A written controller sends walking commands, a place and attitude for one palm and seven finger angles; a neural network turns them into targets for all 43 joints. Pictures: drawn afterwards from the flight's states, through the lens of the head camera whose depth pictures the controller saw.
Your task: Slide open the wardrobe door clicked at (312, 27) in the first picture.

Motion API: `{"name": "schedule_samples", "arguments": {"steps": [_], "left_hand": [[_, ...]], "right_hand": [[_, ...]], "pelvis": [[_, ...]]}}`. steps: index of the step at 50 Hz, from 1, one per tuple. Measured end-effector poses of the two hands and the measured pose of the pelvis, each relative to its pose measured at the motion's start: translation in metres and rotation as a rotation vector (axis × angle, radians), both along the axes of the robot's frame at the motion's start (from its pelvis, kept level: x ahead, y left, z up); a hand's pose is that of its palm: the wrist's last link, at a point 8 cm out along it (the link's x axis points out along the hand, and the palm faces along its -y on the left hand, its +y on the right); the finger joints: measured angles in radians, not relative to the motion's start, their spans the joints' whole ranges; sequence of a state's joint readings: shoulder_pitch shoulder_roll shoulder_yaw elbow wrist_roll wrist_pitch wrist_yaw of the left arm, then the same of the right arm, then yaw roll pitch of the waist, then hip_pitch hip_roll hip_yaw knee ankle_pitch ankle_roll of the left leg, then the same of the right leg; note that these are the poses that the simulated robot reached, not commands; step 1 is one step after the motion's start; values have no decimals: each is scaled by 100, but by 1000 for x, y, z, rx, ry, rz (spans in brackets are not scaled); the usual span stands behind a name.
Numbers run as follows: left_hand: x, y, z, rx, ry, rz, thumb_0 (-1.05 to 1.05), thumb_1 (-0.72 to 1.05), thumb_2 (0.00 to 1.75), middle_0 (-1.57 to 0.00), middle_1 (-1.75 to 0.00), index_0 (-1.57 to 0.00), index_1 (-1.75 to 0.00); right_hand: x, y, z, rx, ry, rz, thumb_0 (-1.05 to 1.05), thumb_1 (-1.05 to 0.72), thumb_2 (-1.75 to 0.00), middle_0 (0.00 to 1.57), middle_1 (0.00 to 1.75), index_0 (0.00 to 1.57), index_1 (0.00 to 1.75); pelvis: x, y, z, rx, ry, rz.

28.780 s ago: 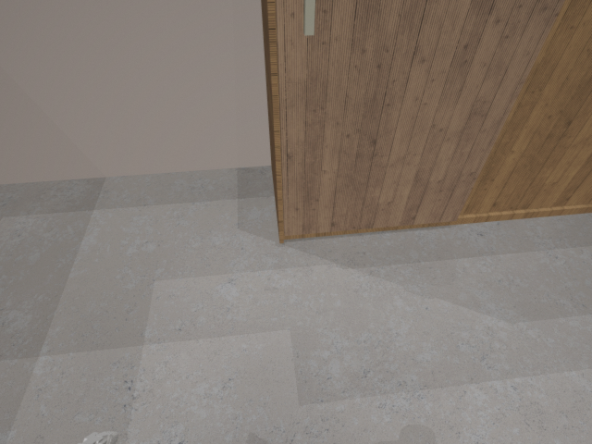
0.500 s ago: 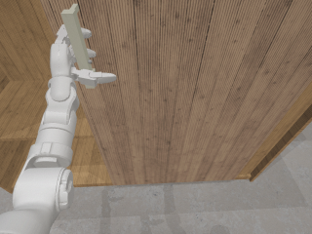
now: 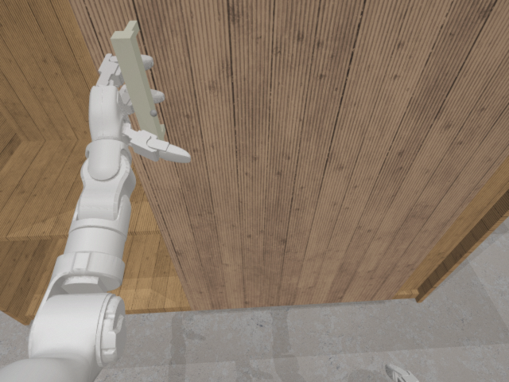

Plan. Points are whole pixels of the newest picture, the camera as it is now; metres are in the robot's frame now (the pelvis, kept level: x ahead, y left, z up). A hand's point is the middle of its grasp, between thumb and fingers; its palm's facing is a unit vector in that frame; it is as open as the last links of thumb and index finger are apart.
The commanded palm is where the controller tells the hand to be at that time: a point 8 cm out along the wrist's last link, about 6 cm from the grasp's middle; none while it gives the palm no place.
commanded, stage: slip the hand off the handle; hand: left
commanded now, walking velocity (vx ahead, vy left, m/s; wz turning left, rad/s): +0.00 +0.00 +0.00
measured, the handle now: (146, 94) +0.48 +0.17 +0.23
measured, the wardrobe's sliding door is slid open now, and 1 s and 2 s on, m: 0.64 0.64 0.64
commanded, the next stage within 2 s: draw the hand back to the body in 1.08 s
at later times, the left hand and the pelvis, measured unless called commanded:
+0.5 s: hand (90, 118) +0.42 +0.23 +0.22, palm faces +0.23 -0.97 -0.10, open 14.7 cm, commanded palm +0.38 +0.27 +0.21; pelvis +0.01 +0.00 +0.00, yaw +0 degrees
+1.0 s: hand (74, 166) +0.33 +0.22 +0.22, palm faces +0.23 -0.97 -0.08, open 14.7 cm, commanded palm +0.29 +0.27 +0.21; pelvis +0.01 -0.01 +0.00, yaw +1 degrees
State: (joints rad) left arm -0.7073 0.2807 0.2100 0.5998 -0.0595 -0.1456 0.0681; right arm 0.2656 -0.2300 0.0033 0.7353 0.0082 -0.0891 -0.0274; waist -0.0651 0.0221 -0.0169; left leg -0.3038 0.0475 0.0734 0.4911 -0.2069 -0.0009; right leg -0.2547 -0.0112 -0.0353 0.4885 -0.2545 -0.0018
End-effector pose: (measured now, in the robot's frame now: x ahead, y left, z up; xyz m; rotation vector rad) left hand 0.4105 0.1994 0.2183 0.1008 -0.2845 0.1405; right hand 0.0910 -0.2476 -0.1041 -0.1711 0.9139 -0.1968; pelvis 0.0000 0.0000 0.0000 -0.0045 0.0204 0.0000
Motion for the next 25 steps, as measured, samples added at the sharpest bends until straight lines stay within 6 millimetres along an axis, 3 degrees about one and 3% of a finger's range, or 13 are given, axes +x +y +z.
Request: {"name": "schedule_samples", "arguments": {"steps": [8, 21, 25], "left_hand": [[1, 21, 0, -8, 14, 22, -2, -55, 20, -48, -125, -26, -115], [-12, 75, 1, 8, 13, 95, -2, -55, 20, -34, -119, -26, -115], [-21, 81, 4, 18, -2, 75, -2, -55, 20, -30, -117, -26, -115]], "right_hand": [[13, -2, 5, -24, -12, -5, 1, -90, -89, 20, 30, 20, 30], [-13, -20, -1, -57, 81, -42, 1, -91, -89, 20, 30, 20, 30], [-16, -23, -1, -56, 84, -51, 1, -91, -89, 20, 30, 20, 30]], "pelvis": [[5, 0, 0, 0, 1, -3], [9, -4, 0, -4, 5, 8], [11, -4, 0, -5, 5, 8]]}}
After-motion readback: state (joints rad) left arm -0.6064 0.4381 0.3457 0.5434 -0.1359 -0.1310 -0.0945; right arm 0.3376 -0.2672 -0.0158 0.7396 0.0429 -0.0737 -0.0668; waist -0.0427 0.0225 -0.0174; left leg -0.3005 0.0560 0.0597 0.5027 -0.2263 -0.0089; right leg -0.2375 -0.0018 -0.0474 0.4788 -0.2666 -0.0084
